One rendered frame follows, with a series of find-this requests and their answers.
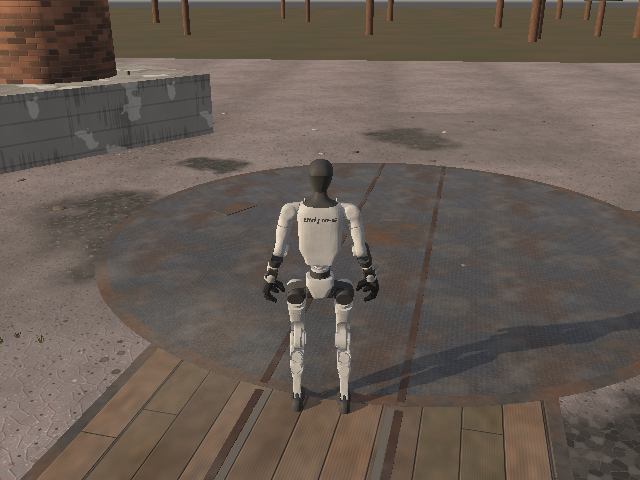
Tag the robot left forearm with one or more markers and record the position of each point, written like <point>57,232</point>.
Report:
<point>273,267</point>

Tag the robot right hand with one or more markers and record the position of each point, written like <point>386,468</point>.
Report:
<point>373,286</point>

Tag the robot right forearm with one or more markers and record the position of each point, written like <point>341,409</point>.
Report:
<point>367,267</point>

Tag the left robot upper arm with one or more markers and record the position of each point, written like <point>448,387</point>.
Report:
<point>288,212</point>

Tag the robot head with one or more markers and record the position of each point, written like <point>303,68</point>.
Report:
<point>320,173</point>

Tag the robot right shin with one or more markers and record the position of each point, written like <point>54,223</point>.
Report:
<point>344,367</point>

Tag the right robot upper arm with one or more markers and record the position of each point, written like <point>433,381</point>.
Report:
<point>351,212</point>

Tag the robot left hand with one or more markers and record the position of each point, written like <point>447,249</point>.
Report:
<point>267,287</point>

